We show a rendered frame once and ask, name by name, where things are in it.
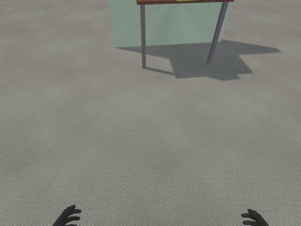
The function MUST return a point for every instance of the left robot hand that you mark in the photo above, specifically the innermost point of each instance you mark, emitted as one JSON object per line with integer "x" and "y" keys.
{"x": 64, "y": 217}

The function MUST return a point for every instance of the table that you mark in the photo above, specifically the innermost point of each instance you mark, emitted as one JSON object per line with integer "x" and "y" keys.
{"x": 220, "y": 21}

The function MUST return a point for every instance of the right robot hand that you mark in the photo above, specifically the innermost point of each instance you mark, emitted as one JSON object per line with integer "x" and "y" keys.
{"x": 259, "y": 221}

